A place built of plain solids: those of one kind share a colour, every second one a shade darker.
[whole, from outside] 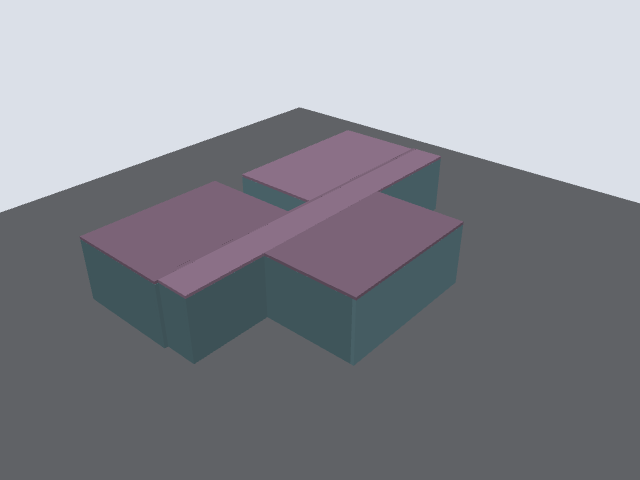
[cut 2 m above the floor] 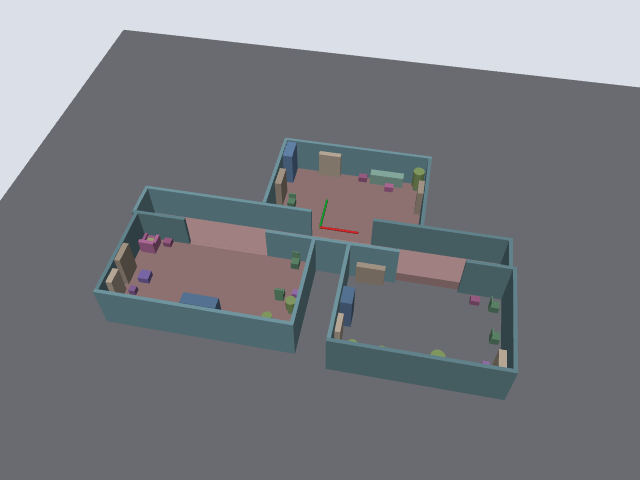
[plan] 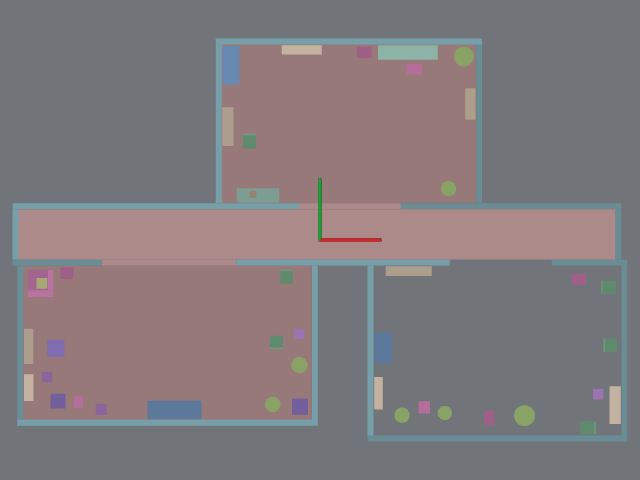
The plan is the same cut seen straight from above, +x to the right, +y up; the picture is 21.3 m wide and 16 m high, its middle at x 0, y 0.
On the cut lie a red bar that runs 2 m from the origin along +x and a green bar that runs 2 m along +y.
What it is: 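A storey of a split-level house; a hall and three lower rooms open beside it; the rooms' floors lie 0.65 m, 0.200 m and not at all below the hall's; a bare drop, one riser, a flush line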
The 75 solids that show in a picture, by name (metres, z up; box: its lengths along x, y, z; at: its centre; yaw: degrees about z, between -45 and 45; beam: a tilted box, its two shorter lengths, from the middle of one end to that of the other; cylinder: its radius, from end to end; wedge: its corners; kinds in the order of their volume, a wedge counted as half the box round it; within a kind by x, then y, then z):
{
 "floor_1": {"box": [9.62, 5.14, 0.7], "at": [-5.08, -3.42, 0.3]},
 "floor_2": {"box": [4.49, 0.2, 0.7], "at": [-5.03, -0.75, 0.3]},
 "floor_3": {"box": [19.89, 1.68, 0.7], "at": [-0.1, 0.19, 0.3]},
 "floor_4": {"box": [8.48, 5.29, 0.5], "at": [0.96, 3.87, 0.2]},
 "floor_5": {"box": [3.39, 0.2, 0.5], "at": [1.0, 1.13, 0.2]},
 "wall_1": {"box": [0.2, 1.68, 3.63], "at": [-10.15, 0.19, 1.77]},
 "wall_2": {"box": [0.2, 5.14, 3.63], "at": [-9.99, -3.42, 1.77]},
 "wall_3": {"box": [2.98, 0.2, 3.63], "at": [-8.76, -0.75, 1.77]},
 "wall_4": {"box": [9.56, 0.2, 3.63], "at": [-5.47, 1.13, 1.77]},
 "wall_5": {"box": [10.02, 0.2, 3.63], "at": [-5.08, -6.09, 1.77]},
 "wall_6": {"box": [0.2, 5.29, 3.63], "at": [-3.38, 3.87, 1.77]},
 "wall_7": {"box": [0.2, 5.14, 3.63], "at": [-0.17, -3.42, 1.77]},
 "wall_8": {"box": [7.11, 0.2, 3.63], "at": [0.77, -0.75, 1.77]},
 "wall_9": {"box": [8.88, 0.2, 3.63], "at": [0.96, 6.62, 1.77]},
 "wall_10": {"box": [0.2, 5.66, 3.63], "at": [1.69, -3.69, 1.77]},
 "wall_11": {"box": [0.2, 5.29, 3.63], "at": [5.31, 3.87, 1.77]},
 "wall_12": {"box": [8.66, 0.2, 3.63], "at": [5.92, -6.62, 1.77]},
 "wall_13": {"box": [7.35, 0.2, 3.63], "at": [6.37, 1.13, 1.77]},
 "wall_14": {"box": [2.53, 0.2, 3.63], "at": [8.98, -0.75, 1.77]},
 "wall_15": {"box": [0.2, 1.68, 3.63], "at": [9.95, 0.19, 1.77]},
 "wall_16": {"box": [0.2, 5.66, 3.63], "at": [10.15, -3.69, 1.77]},
 "roof_1": {"box": [10.02, 5.34, 0.16], "at": [-5.08, -3.52, 3.66]},
 "roof_2": {"box": [20.29, 1.88, 0.16], "at": [-0.1, 0.29, 3.66]},
 "roof_3": {"box": [20.49, 0.2, 0.16], "at": [0.0, -0.75, 3.66]},
 "roof_4": {"box": [8.88, 5.49, 0.16], "at": [0.96, 3.97, 3.66]},
 "roof_5": {"box": [8.66, 5.86, 0.16], "at": [5.92, -3.79, 3.66]},
 "case_1": {"box": [0.32, 0.9, 1.77], "at": [-9.71, -4.92, 1.53]},
 "case_2": {"box": [0.31, 1.18, 2.05], "at": [-9.71, -3.54, 1.67]},
 "case_3": {"box": [0.37, 1.29, 1.85], "at": [-3.07, 3.78, 1.37]},
 "case_4": {"box": [1.33, 0.31, 1.7], "at": [-0.61, 6.34, 1.29]},
 "case_5": {"box": [0.29, 1.09, 1.91], "at": [1.95, -5.11, 0.91]},
 "case_6": {"box": [1.54, 0.33, 1.42], "at": [2.96, -1.04, 0.66]},
 "case_7": {"box": [0.34, 1.06, 1.76], "at": [5.01, 4.53, 1.32]},
 "case_8": {"box": [0.38, 1.26, 1.52], "at": [9.84, -5.51, 0.71]},
 "wardrobe_1": {"box": [1.8, 0.61, 2.11], "at": [-4.85, -5.67, 1.7]},
 "wardrobe_2": {"box": [0.57, 1.29, 2.15], "at": [-2.97, 5.82, 1.52]},
 "wardrobe_3": {"box": [0.61, 1.02, 2.15], "at": [2.11, -3.59, 1.02]},
 "bush_1": {"cylinder": 0.26, "from": [-1.57, -5.48, 0.99], "to": [-1.57, -5.48, 1.95]},
 "bush_2": {"cylinder": 0.27, "from": [-0.69, -4.17, 1.0], "to": [-0.69, -4.17, 1.65]},
 "bush_3": {"cylinder": 0.26, "from": [2.73, -5.84, 0.3], "to": [2.73, -5.84, 1.32]},
 "bush_4": {"cylinder": 0.24, "from": [4.16, -5.77, 0.54], "to": [4.16, -5.77, 1.09]},
 "bush_5": {"cylinder": 0.25, "from": [4.29, 1.71, 0.75], "to": [4.29, 1.71, 1.78]},
 "bush_6": {"cylinder": 0.33, "from": [4.79, 6.12, 0.77], "to": [4.79, 6.12, 1.91]},
 "bush_7": {"cylinder": 0.35, "from": [6.82, -5.85, 0.46], "to": [6.82, -5.85, 1.53]},
 "sideboard_1": {"box": [1.41, 0.47, 0.88], "at": [-2.07, 1.49, 0.89]},
 "sideboard_2": {"box": [2.0, 0.49, 0.76], "at": [2.93, 6.25, 0.83]},
 "chair_1": {"box": [0.43, 0.44, 0.45], "at": [-2.35, 3.27, 0.67]},
 "chair_2": {"box": [0.45, 0.05, 0.95], "at": [-1.46, -3.61, 1.12]},
 "chair_3": {"box": [0.45, 0.39, 0.47], "at": [-1.46, -3.39, 0.88]},
 "chair_4": {"box": [0.43, 0.42, 0.46], "at": [-1.11, -1.25, 0.87]},
 "chair_5": {"box": [0.43, 0.05, 0.92], "at": [-1.11, -1.01, 1.11]},
 "chair_6": {"box": [0.47, 0.44, 0.48], "at": [8.91, -6.26, 0.19]},
 "chair_7": {"box": [0.046, 0.44, 0.91], "at": [9.4, -1.57, 0.41]},
 "chair_8": {"box": [0.45, 0.44, 0.47], "at": [9.64, -1.57, 0.19]},
 "chair_9": {"box": [0.4, 0.44, 0.51], "at": [9.7, -3.51, 0.21]},
 "armchair_1": {"box": [0.17, 0.68, 0.59], "at": [-9.65, -1.34, 0.94]},
 "armchair_2": {"box": [0.85, 0.22, 0.83], "at": [-9.31, -1.79, 1.06]},
 "armchair_3": {"box": [0.5, 0.68, 0.44], "at": [-9.31, -1.34, 0.87]},
 "armchair_4": {"box": [0.17, 0.68, 0.59], "at": [-8.98, -1.34, 0.94]},
 "toybox_1": {"box": [0.43, 0.39, 0.33], "at": [-8.43, -1.1, 0.81]},
 "toybox_2": {"box": [0.3, 0.4, 0.31], "at": [-8.06, -5.4, 0.8]},
 "toybox_3": {"box": [0.5, 0.38, 0.34], "at": [1.47, 6.26, 0.62]},
 "toybox_4": {"box": [0.52, 0.35, 0.38], "at": [3.14, 5.7, 0.64]},
 "toybox_5": {"box": [0.38, 0.41, 0.35], "at": [3.48, -5.58, 0.12]},
 "toybox_6": {"box": [0.33, 0.5, 0.41], "at": [5.64, -5.93, 0.15]},
 "toybox_7": {"box": [0.49, 0.38, 0.38], "at": [8.63, -1.32, 0.14]},
 "pouf_1": {"box": [0.58, 0.58, 0.37], "at": [-8.8, -3.61, 0.83]},
 "pouf_2": {"box": [0.5, 0.5, 0.37], "at": [-8.73, -5.37, 0.83]},
 "pouf_3": {"box": [0.54, 0.55, 0.43], "at": [-0.67, -5.56, 0.86]},
 "basket_1": {"box": [0.35, 0.35, 0.35], "at": [-9.1, -4.57, 0.82]},
 "basket_2": {"box": [0.37, 0.37, 0.31], "at": [-7.29, -5.65, 0.8]},
 "basket_3": {"box": [0.34, 0.34, 0.3], "at": [-0.69, -3.13, 0.8]},
 "basket_4": {"box": [0.36, 0.36, 0.36], "at": [9.28, -5.14, 0.13]},
 "cushion_1": {"box": [0.37, 0.36, 0.11], "at": [-9.27, -1.45, 1.14]},
 "books_1": {"box": [0.24, 0.23, 0.12], "at": [-2.23, 1.52, 1.39]}
}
